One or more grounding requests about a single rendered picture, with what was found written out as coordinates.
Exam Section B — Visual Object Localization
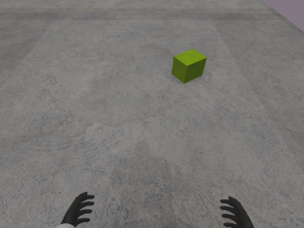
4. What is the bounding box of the robot left hand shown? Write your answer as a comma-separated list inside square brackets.
[61, 192, 95, 227]

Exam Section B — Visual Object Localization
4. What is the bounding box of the robot right hand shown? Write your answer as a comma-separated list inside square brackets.
[220, 196, 255, 228]

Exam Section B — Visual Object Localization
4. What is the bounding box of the carton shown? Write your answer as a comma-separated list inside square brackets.
[171, 49, 207, 84]

